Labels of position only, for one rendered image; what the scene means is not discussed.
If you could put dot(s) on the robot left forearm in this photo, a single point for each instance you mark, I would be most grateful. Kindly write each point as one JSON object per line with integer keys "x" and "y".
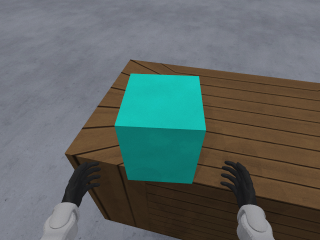
{"x": 62, "y": 224}

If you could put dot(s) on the robot right hand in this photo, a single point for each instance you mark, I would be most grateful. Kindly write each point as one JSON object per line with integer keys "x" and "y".
{"x": 243, "y": 186}

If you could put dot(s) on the robot right forearm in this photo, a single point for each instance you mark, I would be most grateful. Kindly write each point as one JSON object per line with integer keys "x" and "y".
{"x": 252, "y": 224}

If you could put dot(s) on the carton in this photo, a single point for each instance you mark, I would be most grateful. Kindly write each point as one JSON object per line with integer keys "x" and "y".
{"x": 161, "y": 127}

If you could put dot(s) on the pedestal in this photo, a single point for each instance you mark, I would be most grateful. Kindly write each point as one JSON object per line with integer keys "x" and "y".
{"x": 269, "y": 125}

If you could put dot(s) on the robot left hand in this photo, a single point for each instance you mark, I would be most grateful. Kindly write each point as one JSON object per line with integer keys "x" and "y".
{"x": 77, "y": 187}

